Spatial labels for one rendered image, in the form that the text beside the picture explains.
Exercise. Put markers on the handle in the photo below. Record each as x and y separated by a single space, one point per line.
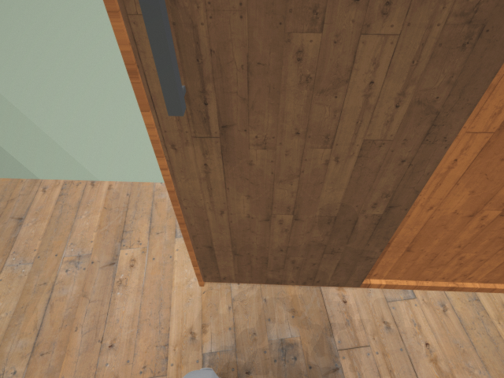
160 37

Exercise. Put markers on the wardrobe door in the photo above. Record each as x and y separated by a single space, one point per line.
454 231
312 126

